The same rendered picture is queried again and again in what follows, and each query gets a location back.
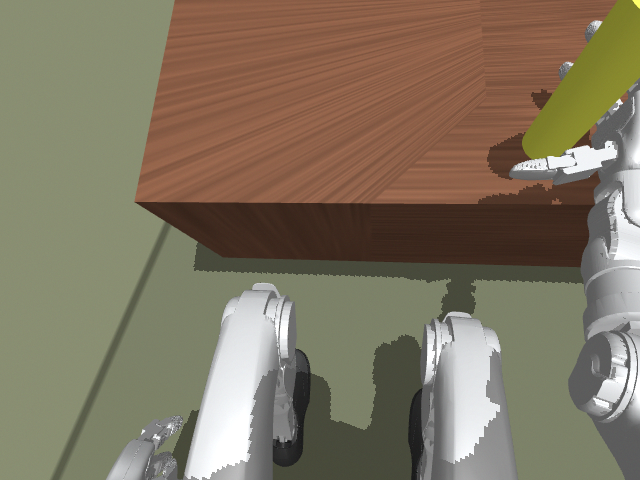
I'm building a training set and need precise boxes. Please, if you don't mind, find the right robot foot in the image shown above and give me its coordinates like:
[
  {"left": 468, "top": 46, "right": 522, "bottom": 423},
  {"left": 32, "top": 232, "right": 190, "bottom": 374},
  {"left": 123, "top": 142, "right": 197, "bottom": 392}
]
[{"left": 408, "top": 388, "right": 424, "bottom": 480}]

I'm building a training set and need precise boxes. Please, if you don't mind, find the left robot hand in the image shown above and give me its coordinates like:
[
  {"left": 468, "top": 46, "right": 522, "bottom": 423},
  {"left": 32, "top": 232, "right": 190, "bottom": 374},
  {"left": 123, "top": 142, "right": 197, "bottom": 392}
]
[{"left": 106, "top": 415, "right": 183, "bottom": 480}]

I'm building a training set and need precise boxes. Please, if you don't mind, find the can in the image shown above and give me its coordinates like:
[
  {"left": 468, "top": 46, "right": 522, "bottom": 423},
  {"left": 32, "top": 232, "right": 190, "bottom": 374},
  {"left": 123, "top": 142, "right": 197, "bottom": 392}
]
[{"left": 522, "top": 0, "right": 640, "bottom": 160}]

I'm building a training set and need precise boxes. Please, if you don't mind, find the right robot hand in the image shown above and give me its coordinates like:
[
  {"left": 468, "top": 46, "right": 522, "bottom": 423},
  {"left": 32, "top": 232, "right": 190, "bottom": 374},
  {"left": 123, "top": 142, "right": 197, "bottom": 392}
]
[{"left": 509, "top": 20, "right": 640, "bottom": 185}]

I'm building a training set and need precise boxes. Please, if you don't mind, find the left robot foot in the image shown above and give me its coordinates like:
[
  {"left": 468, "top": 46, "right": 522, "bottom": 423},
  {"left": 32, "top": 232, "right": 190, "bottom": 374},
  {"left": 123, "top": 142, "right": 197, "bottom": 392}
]
[{"left": 273, "top": 349, "right": 311, "bottom": 467}]

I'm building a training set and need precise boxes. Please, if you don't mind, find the right robot arm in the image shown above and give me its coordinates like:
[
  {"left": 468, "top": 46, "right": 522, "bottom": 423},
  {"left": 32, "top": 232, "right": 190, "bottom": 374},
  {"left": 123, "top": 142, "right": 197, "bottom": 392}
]
[{"left": 568, "top": 168, "right": 640, "bottom": 480}]

